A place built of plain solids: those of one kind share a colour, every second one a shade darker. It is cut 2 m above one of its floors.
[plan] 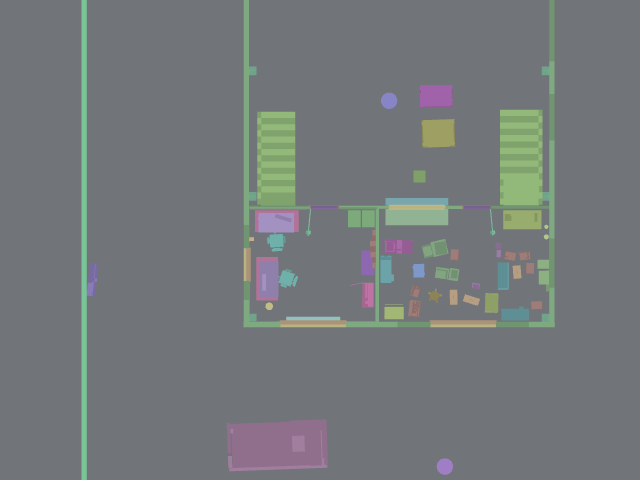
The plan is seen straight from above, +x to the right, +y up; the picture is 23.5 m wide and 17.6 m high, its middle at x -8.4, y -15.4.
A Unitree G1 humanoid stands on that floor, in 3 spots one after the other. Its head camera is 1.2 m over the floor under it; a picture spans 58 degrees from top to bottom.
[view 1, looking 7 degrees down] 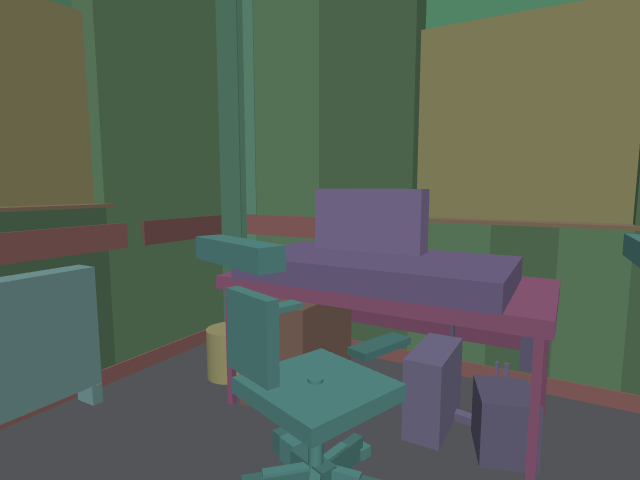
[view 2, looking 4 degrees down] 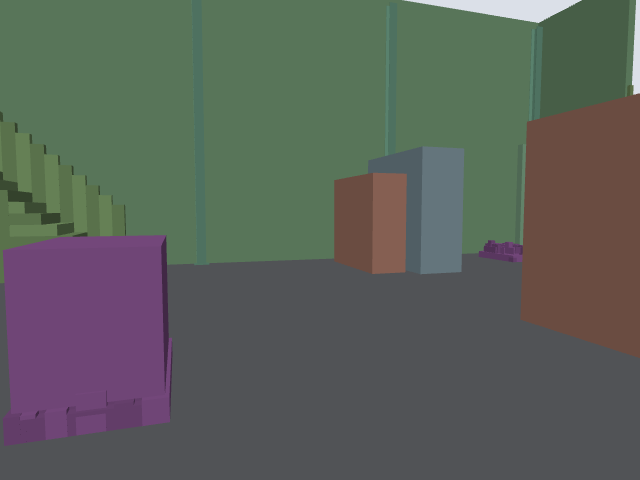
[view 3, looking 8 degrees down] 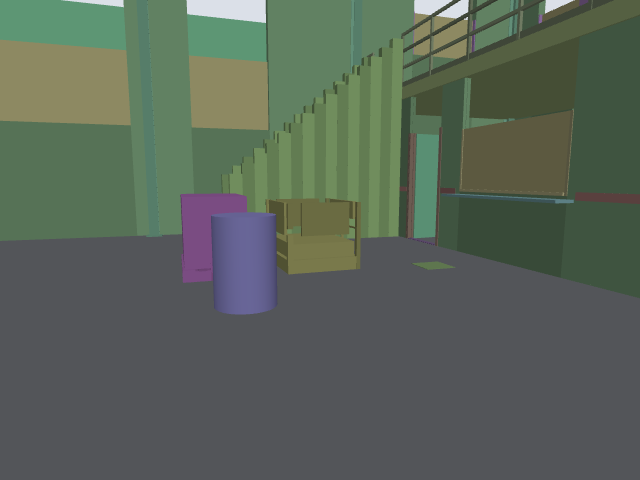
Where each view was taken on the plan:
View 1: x -8.25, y -16.00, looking -150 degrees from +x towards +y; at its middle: desk_load_tidy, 2.48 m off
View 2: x -1.02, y -9.65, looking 162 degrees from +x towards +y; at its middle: wall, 10.52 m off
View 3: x -9.93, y -9.72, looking -18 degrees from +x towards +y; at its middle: stillage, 5.96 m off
